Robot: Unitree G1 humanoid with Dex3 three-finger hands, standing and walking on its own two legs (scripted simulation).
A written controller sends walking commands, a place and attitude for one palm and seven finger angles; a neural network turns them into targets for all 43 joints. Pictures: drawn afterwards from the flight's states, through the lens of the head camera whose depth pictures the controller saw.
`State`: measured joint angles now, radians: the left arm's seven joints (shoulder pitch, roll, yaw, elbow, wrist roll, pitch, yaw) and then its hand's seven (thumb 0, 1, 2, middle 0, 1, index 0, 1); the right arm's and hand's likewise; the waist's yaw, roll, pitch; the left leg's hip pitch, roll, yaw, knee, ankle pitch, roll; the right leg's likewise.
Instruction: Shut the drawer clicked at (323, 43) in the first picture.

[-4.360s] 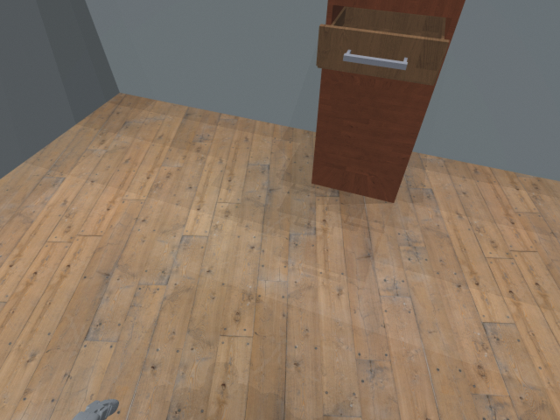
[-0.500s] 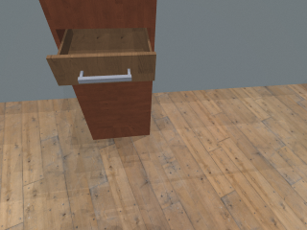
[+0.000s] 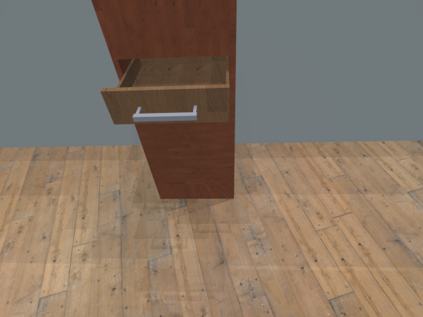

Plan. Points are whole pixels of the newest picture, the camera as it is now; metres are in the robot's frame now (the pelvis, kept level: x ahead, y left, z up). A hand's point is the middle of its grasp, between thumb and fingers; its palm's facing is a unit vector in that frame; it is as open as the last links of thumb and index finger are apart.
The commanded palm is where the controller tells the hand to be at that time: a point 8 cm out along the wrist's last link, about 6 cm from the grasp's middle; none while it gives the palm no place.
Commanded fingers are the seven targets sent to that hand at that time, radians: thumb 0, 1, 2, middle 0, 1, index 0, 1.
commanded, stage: take the last steps up to it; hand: left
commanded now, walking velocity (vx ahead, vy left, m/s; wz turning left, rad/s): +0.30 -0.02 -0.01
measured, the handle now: (166, 113) +0.67 +0.20 +0.01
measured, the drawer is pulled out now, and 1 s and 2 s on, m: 0.20 0.20 0.20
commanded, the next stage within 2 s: come to a stop and stand still in 0.76 s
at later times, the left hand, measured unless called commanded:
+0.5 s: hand out of the picture +0.08 +0.23 -0.19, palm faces +0.05 -0.99 -0.13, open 7.4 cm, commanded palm none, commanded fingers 0.00 0.90 0.90 -0.20 -0.30 -0.20 -0.30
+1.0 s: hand (176, 232) +0.37 +0.14 -0.17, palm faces -0.02 -0.97 -0.23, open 7.2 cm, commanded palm none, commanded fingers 0.00 0.90 0.90 -0.20 -0.30 -0.20 -0.30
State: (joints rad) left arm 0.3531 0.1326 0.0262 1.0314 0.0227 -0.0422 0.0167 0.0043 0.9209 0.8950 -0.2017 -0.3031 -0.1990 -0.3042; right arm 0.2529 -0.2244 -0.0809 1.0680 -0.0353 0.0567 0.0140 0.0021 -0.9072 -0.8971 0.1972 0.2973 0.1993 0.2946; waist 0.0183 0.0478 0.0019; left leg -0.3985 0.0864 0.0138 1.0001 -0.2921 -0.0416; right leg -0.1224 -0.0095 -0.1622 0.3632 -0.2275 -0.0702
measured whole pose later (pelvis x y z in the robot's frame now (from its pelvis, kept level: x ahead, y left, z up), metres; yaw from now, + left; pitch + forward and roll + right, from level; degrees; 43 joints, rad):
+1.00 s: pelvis +0.26 -0.03 -0.01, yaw -2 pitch -1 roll +1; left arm 0.12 0.13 0.04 1.03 0.01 -0.05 0.03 -0.02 0.94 0.89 -0.20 -0.30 -0.20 -0.30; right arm 0.33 -0.15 -0.05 1.12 0.00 0.01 -0.04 0.00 -0.91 -0.90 0.20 0.30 0.20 0.29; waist -0.04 0.05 0.09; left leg -0.38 0.07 0.05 1.08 -0.44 -0.03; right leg -0.30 -0.02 -0.16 0.51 -0.19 -0.08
